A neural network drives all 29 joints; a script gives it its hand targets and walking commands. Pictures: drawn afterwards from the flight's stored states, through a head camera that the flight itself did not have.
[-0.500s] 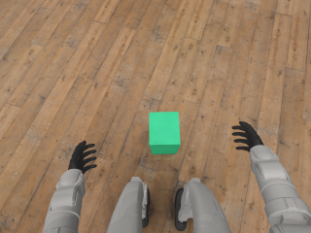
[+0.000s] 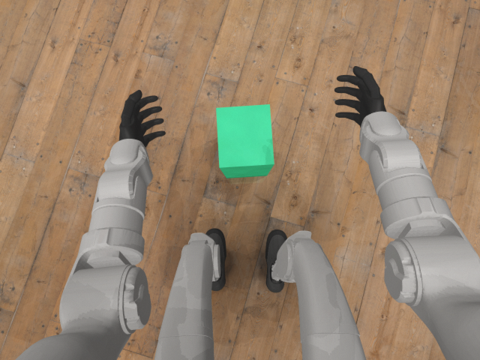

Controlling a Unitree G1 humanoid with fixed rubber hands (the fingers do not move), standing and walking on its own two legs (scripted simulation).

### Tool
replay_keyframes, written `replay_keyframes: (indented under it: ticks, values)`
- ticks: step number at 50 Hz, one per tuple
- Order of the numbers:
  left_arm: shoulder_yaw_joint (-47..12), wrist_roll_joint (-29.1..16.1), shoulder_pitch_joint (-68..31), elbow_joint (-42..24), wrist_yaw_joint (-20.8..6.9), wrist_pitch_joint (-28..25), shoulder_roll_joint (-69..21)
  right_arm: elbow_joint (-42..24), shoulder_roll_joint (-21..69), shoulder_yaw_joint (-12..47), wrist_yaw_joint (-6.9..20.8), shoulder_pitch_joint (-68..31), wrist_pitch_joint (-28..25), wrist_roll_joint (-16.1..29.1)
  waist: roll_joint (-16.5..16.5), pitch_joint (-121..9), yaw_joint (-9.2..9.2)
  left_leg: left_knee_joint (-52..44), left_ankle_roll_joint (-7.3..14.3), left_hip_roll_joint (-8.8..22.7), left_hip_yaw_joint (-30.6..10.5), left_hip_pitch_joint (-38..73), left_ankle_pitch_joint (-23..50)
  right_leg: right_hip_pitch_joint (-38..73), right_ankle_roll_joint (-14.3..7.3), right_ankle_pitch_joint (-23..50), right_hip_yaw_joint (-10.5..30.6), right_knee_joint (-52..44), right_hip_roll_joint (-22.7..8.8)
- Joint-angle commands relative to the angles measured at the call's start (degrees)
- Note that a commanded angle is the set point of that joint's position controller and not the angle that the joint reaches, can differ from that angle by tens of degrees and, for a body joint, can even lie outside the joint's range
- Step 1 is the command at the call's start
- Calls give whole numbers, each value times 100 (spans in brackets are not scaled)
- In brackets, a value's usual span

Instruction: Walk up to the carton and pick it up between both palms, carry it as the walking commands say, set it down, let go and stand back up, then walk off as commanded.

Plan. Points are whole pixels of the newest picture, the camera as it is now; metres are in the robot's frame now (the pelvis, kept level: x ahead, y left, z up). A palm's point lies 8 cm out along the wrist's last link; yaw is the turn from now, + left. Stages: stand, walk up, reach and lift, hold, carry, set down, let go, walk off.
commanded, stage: reach and lift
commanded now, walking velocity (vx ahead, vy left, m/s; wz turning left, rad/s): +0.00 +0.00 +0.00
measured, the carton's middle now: (245, 146) +0.50 +0.01 -0.52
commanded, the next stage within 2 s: none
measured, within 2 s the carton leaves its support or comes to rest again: neither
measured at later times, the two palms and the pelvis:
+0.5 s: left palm (154, 109) +0.49 +0.18 -0.15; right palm (337, 90) +0.52 -0.16 -0.14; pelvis +0.03 +0.03 -0.01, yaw -1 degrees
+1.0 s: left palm (176, 129) +0.50 +0.17 -0.28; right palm (317, 115) +0.52 -0.15 -0.28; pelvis +0.01 +0.02 -0.13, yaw +2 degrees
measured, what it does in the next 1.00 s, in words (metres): lowers itself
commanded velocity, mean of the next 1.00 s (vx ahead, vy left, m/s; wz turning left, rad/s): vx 0.00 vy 0.00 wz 0.00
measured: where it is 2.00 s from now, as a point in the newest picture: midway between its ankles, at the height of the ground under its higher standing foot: (246, 271)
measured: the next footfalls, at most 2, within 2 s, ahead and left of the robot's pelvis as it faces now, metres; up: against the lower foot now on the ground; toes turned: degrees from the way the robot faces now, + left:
none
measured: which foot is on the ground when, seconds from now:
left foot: down 0.00-1.00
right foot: down 0.00-1.00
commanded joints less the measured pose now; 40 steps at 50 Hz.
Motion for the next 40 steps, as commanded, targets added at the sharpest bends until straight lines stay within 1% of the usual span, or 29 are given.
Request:
replay_keyframes:
  ticks: [1, 4, 5, 9, 12, 14, 15, 19, 20, 21, 22, 23, 25, 26, 27, 28, 29, 30, 31, 32, 33, 34, 35, 37, 38, 40]
  values:
    - [125, 33, -1813, -899, 156, -395, 803, -816, -822, -208, -98, -2309, -442, 31, -357, -6781, 194, -438, 6, -674, 1, 1086, 603, 5452, 412, 1803, 1419, -591, 329]
    - [-4, -60, -2049, -979, 248, -503, 664, -738, -801, -266, -98, -2428, -592, 59, -297, -7269, 108, -330, 31, -735, -74, 1239, 990, 5309, 405, 2442, 1317, -391, 412]
    - [7, -49, -2079, -916, 268, -537, 635, -659, -828, -336, -82, -2449, -641, 32, -255, -7292, 90, -321, 36, -740, -97, 1273, 1059, 5177, 398, 2547, 1274, -362, 424]
    - [-81, -73, -2377, -961, 345, -687, 393, -558, -885, -586, 50, -2568, -867, -47, -77, -7396, -51, -368, -5, -742, -217, 1824, 1432, 4399, 359, 2723, 1051, -430, 492]
    - [-127, -8, -2296, -873, 345, -795, 143, -483, -806, -666, 195, -2483, -998, -139, -12, -7478, -140, -412, -37, -737, -298, 2221, 1744, 4011, 346, 2855, 916, -473, 523]
    - [-111, 131, -2144, -785, 323, -881, -21, -387, -662, -707, 281, -2317, -1079, -216, 33, -7403, -141, -428, -45, -724, -349, 2416, 1954, 3733, 329, 2875, 873, -529, 541]
    - [-85, 199, -2066, -846, 320, -922, -88, -428, -633, -752, 319, -2232, -1127, -268, 22, -7454, -155, -425, -53, -707, -392, 2538, 2132, 3643, 324, 2959, 842, -535, 561]
    - [68, 459, -1989, -988, 346, -1082, -238, -377, -561, -939, 416, -2149, -1311, -400, 121, -7344, -95, -267, -131, -677, -510, 2519, 2756, 2999, 329, 3177, 840, -450, 632]
    - [90, 503, -1973, -1018, 359, -1109, -288, -394, -564, -990, 432, -2157, -1353, -426, 156, -7360, -102, -203, -146, -664, -550, 2587, 2940, 2765, 338, 3188, 820, -411, 654]
    - [129, 549, -1994, -1135, 381, -1121, -310, -453, -576, -1041, 447, -2175, -1388, -433, 211, -7409, -77, -115, -175, -652, -583, 2688, 3170, 2500, 347, 3200, 809, -375, 680]
    - [132, 562, -1997, -1311, 404, -1122, -376, -591, -614, -1076, 458, -2186, -1419, -453, 241, -7593, -89, -39, -201, -644, -629, 2940, 3437, 2286, 367, 3207, 771, -340, 716]
    - [137, 571, -1991, -1315, 430, -1109, -430, -520, -621, -1100, 481, -2147, -1436, -474, 203, -7598, -130, 90, -221, -618, -708, 3188, 3693, 1824, 408, 3098, 695, -276, 766]
    - [86, 594, -1998, -1495, 495, -1016, -598, -532, -695, -1209, 540, -2026, -1456, -507, 311, -7667, -253, 296, -301, -566, -876, 4061, 4036, 665, 492, 2548, 464, -260, 841]
    - [63, 614, -1927, -1420, 502, -970, -687, -518, -680, -1200, 571, -1946, -1466, -511, 346, -7660, -304, 427, -314, -553, -940, 4413, 4204, 194, 522, 2391, 392, -243, 873]
    - [27, 605, -1838, -1308, 505, -936, -772, -403, -672, -1209, 598, -1859, -1477, -535, 367, -7528, -367, 556, -337, -543, -985, 4495, 4268, -223, 553, 2278, 332, -179, 880]
    - [-13, 596, -1861, -1400, 528, -896, -818, -467, -719, -1237, 615, -1851, -1475, -554, 399, -7632, -433, 626, -361, -570, -980, 4567, 4144, -330, 565, 2157, 288, -125, 892]
    - [-39, 608, -1784, -1432, 534, -869, -847, -572, -694, -1230, 625, -1807, -1474, -538, 396, -7785, -434, 708, -367, -603, -963, 4632, 4150, -334, 595, 2155, 267, -46, 907]
    - [-95, 572, -1815, -1443, 543, -852, -869, -629, -708, -1226, 632, -1865, -1480, -520, 429, -7837, -472, 821, -376, -629, -911, 4465, 4030, -301, 602, 2152, 265, 64, 909]
    - [-109, 570, -1851, -1564, 554, -836, -842, -792, -722, -1216, 614, -1921, -1469, -508, 430, -8041, -450, 902, -384, -675, -848, 4310, 3952, -109, 609, 2229, 289, 175, 926]
    - [-133, 567, -1838, -1394, 564, -836, -829, -652, -693, -1200, 604, -1918, -1461, -480, 444, -7899, -440, 985, -381, -689, -799, 3949, 3724, -118, 614, 2168, 314, 311, 922]
    - [-152, 563, -1865, -1356, 573, -837, -798, -624, -666, -1181, 588, -1952, -1447, -453, 442, -7824, -410, 1057, -374, -728, -740, 3624, 3417, -43, 610, 2088, 352, 420, 919]
    - [-169, 536, -1969, -1542, 587, -841, -743, -793, -686, -1185, 560, -2004, -1437, -430, 422, -8024, -412, 1125, -375, -762, -689, 3487, 3340, 156, 609, 2164, 367, 528, 928]
    - [-195, 521, -1966, -1339, 584, -856, -729, -611, -641, -1157, 544, -1981, -1433, -399, 399, -7826, -420, 1231, -364, -762, -665, 3184, 3169, 69, 610, 2095, 377, 667, 926]
    - [-217, 482, -2176, -1465, 612, -876, -585, -695, -645, -1134, 481, -2095, -1415, -328, 393, -7936, -394, 1388, -359, -809, -582, 2839, 2892, 158, 607, 2068, 398, 886, 932]
    - [-237, 450, -2222, -1302, 617, -883, -560, -541, -621, -1098, 451, -2125, -1403, -302, 377, -7768, -402, 1489, -349, -821, -554, 2568, 2690, 67, 603, 1967, 406, 1012, 930]
    - [-266, 377, -2425, -1359, 638, -894, -426, -592, -654, -1064, 380, -2256, -1384, -227, 358, -7831, -398, 1670, -332, -864, -469, 2206, 2389, 107, 594, 1912, 419, 1254, 924]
